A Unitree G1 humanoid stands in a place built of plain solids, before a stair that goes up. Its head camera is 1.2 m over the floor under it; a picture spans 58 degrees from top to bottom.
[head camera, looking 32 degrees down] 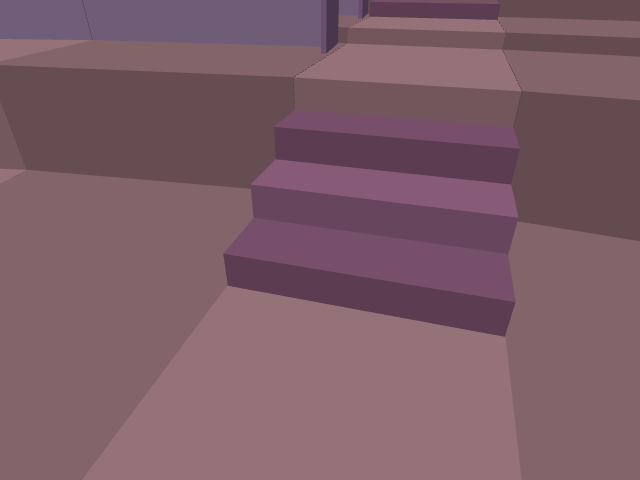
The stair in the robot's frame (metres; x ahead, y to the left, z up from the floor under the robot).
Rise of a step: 0.17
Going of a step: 0.33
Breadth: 1.17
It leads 16 degrees to the right of straight ahead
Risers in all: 4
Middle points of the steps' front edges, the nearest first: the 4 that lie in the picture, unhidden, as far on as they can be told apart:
1.37 -0.15 0.17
1.69 -0.24 0.35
2.01 -0.33 0.52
2.33 -0.42 0.70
